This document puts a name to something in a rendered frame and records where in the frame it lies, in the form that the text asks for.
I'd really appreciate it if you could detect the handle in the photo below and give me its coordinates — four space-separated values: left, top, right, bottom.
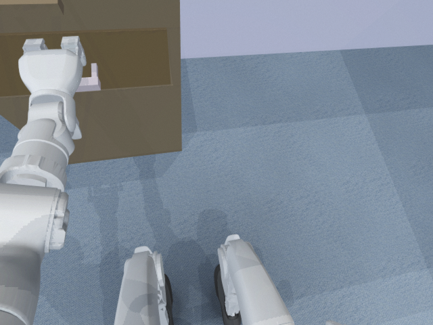
0 0 64 18
76 63 101 92

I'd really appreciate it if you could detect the robot left shin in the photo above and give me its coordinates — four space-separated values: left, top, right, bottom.
124 246 168 325

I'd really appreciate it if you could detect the left robot upper arm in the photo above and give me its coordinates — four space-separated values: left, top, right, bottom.
0 183 70 325

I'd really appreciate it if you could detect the left robot forearm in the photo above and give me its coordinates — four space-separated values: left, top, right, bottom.
0 89 76 192

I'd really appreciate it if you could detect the cabinet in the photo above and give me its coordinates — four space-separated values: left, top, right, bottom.
0 0 182 165

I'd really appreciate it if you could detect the robot shin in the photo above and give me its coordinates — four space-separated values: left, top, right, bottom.
124 246 168 325
221 234 252 316

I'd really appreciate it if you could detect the robot right shin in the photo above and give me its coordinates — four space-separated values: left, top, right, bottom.
221 234 252 316

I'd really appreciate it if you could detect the left robot hand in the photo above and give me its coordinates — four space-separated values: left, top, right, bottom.
18 36 87 139

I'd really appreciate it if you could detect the drawer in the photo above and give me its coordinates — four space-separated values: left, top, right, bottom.
0 27 170 97

